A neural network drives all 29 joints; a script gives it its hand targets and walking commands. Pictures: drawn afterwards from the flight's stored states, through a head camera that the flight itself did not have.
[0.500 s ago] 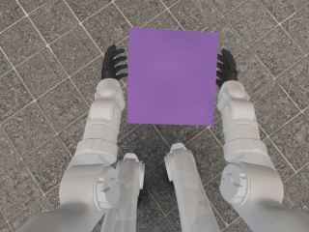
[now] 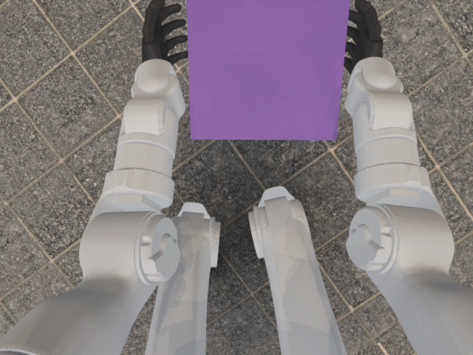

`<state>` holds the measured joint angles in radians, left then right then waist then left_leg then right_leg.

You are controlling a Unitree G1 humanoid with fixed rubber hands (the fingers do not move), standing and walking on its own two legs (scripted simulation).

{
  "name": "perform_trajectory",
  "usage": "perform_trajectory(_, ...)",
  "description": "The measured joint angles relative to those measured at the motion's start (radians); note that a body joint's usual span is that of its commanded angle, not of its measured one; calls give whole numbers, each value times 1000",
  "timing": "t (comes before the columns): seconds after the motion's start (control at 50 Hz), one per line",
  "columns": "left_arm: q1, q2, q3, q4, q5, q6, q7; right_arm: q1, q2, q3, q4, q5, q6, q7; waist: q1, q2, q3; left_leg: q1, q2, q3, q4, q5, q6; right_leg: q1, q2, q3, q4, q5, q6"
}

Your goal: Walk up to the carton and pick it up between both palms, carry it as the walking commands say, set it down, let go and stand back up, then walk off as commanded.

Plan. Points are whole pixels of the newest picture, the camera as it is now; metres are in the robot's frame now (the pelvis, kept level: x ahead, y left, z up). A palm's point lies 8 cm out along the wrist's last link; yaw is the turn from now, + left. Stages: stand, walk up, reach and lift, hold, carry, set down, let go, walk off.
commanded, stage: set down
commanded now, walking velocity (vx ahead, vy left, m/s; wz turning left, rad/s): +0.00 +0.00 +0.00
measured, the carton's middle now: (256, 68) +0.52 -0.09 -0.22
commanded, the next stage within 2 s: none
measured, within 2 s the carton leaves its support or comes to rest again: rests again in 1.70 s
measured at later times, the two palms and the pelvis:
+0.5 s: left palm (173, 64) +0.55 +0.04 -0.21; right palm (342, 64) +0.50 -0.24 -0.23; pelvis -0.02 +0.00 -0.06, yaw +0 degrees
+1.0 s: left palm (173, 69) +0.55 +0.05 -0.24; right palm (336, 60) +0.52 -0.24 -0.25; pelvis -0.01 +0.00 -0.08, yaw +1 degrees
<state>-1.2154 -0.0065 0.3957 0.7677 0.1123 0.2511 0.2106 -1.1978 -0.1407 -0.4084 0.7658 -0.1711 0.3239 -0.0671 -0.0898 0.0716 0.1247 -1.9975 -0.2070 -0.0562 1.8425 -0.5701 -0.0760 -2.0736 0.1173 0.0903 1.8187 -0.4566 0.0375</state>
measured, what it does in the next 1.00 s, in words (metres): lowers itself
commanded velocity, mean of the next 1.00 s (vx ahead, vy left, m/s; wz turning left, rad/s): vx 0.00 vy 0.00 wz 0.00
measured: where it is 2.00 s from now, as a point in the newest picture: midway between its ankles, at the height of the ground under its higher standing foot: (239, 253)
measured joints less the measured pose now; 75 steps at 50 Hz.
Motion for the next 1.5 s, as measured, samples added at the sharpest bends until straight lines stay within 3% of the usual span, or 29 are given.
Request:
perform_trajectory(0.1,-77,35,-16,2,-40,-8,8,-82,-33,13,2,44,0,-11,-7,-2,128,6,-6,5,38,-3,-2,7,-2,-1,39,-4,1)
perform_trajectory(0.2,-201,85,-60,-76,-96,-9,28,-216,-90,41,-61,98,-1,-14,-15,-5,423,105,-12,8,95,-14,-2,110,-5,-9,90,-15,5)
perform_trajectory(0.48,-233,116,-73,7,-132,31,46,-259,-122,93,59,131,15,-40,-26,4,399,-1,-11,42,232,-43,-7,-7,-4,-7,236,-35,4)
perform_trajectory(0.6,-292,110,-24,156,-59,4,16,-281,-150,76,172,87,-10,-1,-29,-4,341,-62,-14,32,272,-48,-8,-63,-21,-29,269,-42,-6)
perform_trajectory(0.78,-261,148,-121,113,-121,5,42,-304,-166,128,176,170,-26,-6,-29,-18,399,-51,-7,31,313,-71,-7,-50,-37,-49,306,-66,-19)
perform_trajectory(0.98,-256,155,-128,129,-152,-4,56,-316,-157,121,192,133,-35,1,-43,17,397,-67,-16,41,327,-59,4,-52,-55,-46,321,-70,-13)
perform_trajectory(1.08,-271,153,-100,186,-128,-12,29,-295,-153,90,213,115,-43,31,-52,15,370,-89,-17,42,333,-50,7,-69,-61,-49,324,-65,-11)
perform_trajectory(1.16,-265,150,-108,224,-99,-5,15,-264,-160,92,223,127,-33,51,-41,15,324,-118,-13,32,336,-53,8,-96,-66,-63,320,-66,-17)
perform_trajectory(1.5,-247,145,-122,225,-108,-23,-8,-250,-171,92,250,126,-65,74,-35,8,253,-176,-15,28,335,-62,10,-147,-86,-74,322,-85,-27)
